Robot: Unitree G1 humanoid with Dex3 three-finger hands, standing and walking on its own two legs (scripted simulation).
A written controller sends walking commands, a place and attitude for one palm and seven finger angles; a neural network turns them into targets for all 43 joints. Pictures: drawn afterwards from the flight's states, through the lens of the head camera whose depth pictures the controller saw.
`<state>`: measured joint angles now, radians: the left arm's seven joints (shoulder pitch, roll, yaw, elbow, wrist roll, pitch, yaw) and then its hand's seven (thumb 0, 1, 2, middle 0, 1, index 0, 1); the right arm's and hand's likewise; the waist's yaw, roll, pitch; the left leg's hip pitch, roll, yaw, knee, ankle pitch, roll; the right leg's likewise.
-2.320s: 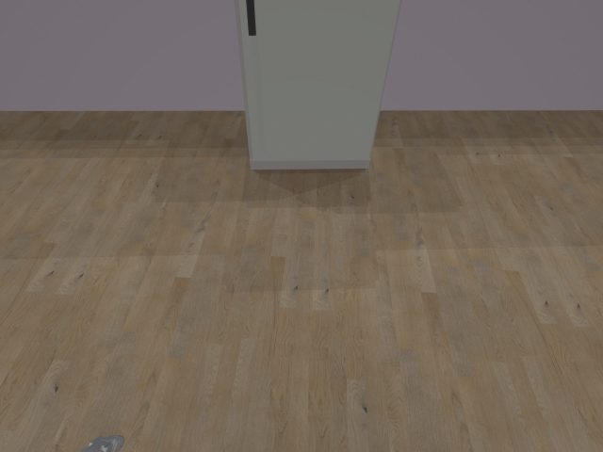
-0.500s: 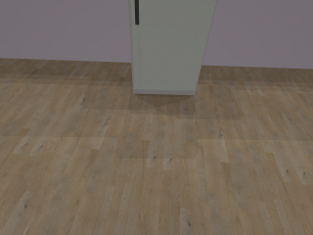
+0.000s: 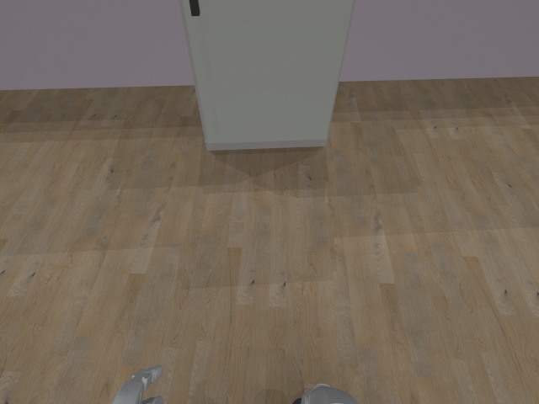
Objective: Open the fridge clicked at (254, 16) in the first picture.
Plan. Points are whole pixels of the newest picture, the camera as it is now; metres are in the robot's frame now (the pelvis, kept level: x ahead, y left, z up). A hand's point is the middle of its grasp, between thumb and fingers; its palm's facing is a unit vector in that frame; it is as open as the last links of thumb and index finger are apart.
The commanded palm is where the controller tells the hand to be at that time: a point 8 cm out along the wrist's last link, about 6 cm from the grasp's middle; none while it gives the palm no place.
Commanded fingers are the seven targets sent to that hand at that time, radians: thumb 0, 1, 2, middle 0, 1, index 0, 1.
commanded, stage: walk to a spot facing it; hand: left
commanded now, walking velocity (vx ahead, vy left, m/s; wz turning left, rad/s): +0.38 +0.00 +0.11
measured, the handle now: out of the picture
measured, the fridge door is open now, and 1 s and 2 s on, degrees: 0 0 0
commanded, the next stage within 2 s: turn to face it in 0.94 s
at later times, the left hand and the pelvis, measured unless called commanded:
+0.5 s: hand (137, 394) +0.16 +0.23 -0.16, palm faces +0.11 -0.99 -0.13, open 7.4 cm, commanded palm none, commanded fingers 0.00 0.90 0.90 -0.20 -0.30 -0.20 -0.30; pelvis +0.22 +0.06 +0.02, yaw +2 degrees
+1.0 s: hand (199, 201) +0.55 +0.17 -0.14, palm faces -0.03 -0.98 -0.21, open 7.3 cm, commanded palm none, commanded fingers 0.00 0.90 0.90 -0.20 -0.30 -0.20 -0.30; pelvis +0.44 -0.01 +0.01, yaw -2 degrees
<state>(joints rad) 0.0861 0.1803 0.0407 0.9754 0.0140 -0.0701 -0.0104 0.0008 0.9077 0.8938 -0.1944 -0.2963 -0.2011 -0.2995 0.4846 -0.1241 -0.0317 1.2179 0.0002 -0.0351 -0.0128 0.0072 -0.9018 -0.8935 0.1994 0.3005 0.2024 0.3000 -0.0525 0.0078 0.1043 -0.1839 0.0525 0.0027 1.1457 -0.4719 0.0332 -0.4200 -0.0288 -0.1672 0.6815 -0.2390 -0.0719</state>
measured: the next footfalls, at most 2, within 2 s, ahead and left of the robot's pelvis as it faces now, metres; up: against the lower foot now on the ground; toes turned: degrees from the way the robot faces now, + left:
left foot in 0.36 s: +0.28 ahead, +0.15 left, +0.00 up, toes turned +13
right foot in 0.90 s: +0.55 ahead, -0.10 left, +0.00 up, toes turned -11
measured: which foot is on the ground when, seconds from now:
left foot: up 0.00-0.34, down 0.36-0.90, up 0.92-1.00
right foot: down 0.00-0.38, up 0.40-0.88, down 0.90-1.00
